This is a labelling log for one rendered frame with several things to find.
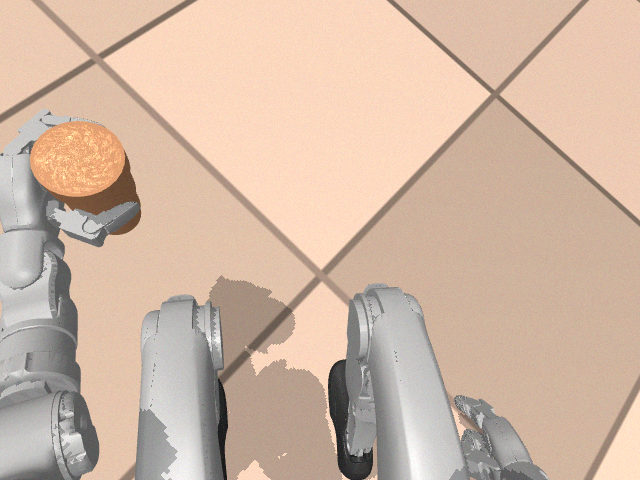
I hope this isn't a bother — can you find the right robot foot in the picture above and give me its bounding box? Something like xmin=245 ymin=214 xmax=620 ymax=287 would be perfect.
xmin=328 ymin=359 xmax=373 ymax=480

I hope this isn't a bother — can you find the right robot arm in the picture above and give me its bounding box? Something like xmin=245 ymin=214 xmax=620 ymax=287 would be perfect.
xmin=500 ymin=462 xmax=550 ymax=480

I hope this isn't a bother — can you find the cup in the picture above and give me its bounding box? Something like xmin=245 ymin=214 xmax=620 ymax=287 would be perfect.
xmin=30 ymin=121 xmax=141 ymax=235

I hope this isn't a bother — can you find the left robot arm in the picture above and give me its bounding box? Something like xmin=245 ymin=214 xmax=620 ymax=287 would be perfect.
xmin=0 ymin=229 xmax=99 ymax=480

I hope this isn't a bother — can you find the left robot hand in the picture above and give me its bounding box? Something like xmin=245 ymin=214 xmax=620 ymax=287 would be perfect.
xmin=0 ymin=109 xmax=140 ymax=247

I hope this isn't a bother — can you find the right robot hand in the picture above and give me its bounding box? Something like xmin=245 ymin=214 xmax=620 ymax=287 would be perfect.
xmin=454 ymin=395 xmax=533 ymax=480

